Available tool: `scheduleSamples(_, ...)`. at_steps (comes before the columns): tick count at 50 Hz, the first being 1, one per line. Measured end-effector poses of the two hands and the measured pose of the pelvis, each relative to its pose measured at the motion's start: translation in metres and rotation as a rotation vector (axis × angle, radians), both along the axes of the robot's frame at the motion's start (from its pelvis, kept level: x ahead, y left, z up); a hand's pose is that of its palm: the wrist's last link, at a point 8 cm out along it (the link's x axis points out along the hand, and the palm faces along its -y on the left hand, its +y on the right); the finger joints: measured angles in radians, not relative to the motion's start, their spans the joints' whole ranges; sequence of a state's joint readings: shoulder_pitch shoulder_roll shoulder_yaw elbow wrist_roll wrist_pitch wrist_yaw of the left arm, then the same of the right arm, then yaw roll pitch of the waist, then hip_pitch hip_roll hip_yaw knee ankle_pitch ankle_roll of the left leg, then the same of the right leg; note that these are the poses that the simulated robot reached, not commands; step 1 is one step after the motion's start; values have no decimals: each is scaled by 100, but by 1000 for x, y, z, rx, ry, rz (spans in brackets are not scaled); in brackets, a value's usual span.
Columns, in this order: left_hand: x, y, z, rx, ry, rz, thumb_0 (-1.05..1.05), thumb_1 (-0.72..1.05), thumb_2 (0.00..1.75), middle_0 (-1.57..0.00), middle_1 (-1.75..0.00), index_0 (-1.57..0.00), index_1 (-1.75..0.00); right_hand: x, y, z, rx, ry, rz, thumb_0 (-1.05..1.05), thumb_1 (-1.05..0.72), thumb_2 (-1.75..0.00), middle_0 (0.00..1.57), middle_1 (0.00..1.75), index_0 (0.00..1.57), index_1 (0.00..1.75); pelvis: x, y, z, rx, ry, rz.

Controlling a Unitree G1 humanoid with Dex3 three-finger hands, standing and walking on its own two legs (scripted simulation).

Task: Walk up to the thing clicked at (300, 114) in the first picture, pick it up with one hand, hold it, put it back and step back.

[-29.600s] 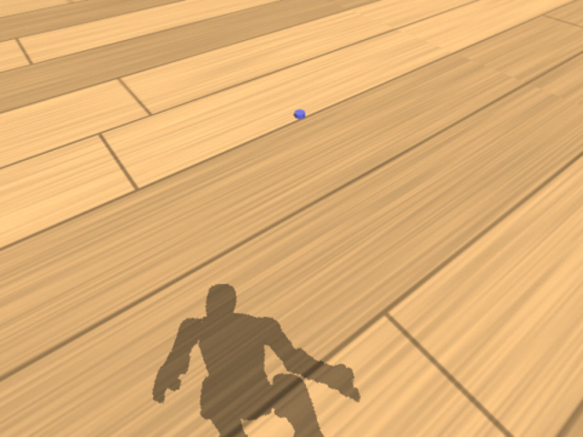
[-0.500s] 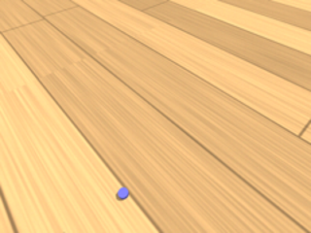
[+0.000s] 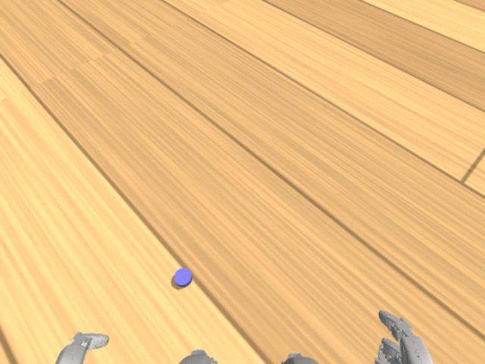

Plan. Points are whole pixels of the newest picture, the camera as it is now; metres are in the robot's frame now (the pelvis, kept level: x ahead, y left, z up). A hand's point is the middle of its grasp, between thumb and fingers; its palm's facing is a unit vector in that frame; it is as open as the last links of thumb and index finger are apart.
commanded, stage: rise first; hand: left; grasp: from above
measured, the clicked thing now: (183, 277) +0.48 +0.22 -0.70
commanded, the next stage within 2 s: none
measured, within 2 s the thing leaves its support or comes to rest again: neither
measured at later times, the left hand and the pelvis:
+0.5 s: hand out of the picture +0.14 +0.26 -0.20, palm faces -0.26 -0.80 -0.54, open 13.5 cm; pelvis -0.01 +0.00 -0.06, yaw +0 degrees
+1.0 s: hand (141, 318) +0.28 +0.27 -0.40, palm faces -0.48 -0.30 -0.83, open 13.6 cm; pelvis -0.08 -0.01 -0.26, yaw -3 degrees
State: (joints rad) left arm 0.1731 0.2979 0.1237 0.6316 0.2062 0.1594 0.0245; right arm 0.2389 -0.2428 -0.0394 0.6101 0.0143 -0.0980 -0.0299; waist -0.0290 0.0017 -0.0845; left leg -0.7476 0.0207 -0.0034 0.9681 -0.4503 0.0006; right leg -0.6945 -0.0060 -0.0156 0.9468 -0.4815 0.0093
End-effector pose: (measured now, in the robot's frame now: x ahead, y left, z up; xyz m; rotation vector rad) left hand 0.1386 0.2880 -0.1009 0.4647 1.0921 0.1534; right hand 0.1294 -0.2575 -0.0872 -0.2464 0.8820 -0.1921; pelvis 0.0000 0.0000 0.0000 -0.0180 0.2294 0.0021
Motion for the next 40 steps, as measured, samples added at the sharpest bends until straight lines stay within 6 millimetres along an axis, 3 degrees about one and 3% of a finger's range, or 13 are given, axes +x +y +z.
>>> scheduleSamples(11, -3, -1, -17, 43, 8, -63, 0, -40, 86, -22, -92, -22, -93, 30, 13, -14, -5, -89, 48, 1, -90, -90, 20, 30, 20, 30, 2, 3, -26, -17, 68, 5)
scheduleSamples(20, -6, -1, -31, 77, 8, -102, 0, -40, 85, -20, -94, -21, -94, 33, 19, -33, 1, -109, 61, 1, -90, -90, 21, 30, 20, 30, -3, 3, -46, -26, 111, 7)
scheduleSamples(25, 0, 3, -53, 125, 17, -175, 0, -41, 86, -19, -95, -20, -95, 31, 17, -52, -5, -109, 78, 1, -89, -89, 21, 30, 20, 30, -9, 3, -63, -25, 152, 7)
scheduleSamples(30, 22, 7, -96, 200, -5, -297, 0, -43, 88, -18, -96, -18, -97, 26, 7, -90, -20, -100, 108, 1, -89, -89, 21, 30, 20, 30, -22, 1, -99, -20, 220, 1)
scheduleSamples(40, 95, 0, -175, 386, -148, -548, 0, -45, 93, -15, -100, -15, -101, -7, -15, -199, -26, 18, 89, 1, -88, -89, 20, 30, 20, 30, -53, -5, -186, -18, 328, -18)
